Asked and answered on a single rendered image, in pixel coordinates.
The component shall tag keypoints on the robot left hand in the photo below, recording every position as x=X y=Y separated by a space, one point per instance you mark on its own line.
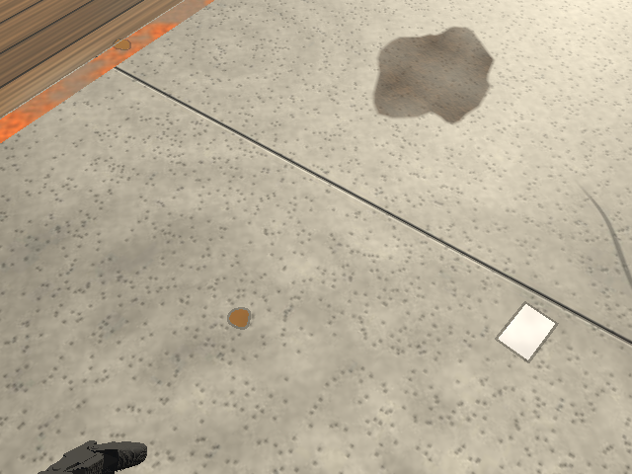
x=105 y=458

